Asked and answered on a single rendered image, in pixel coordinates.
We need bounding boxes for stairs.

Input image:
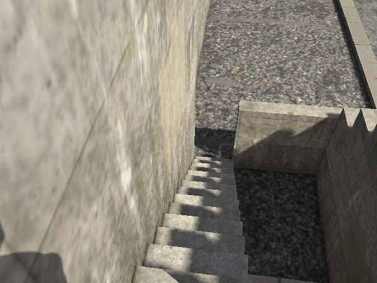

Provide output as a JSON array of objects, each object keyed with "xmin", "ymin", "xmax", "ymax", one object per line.
[{"xmin": 131, "ymin": 156, "xmax": 252, "ymax": 283}]

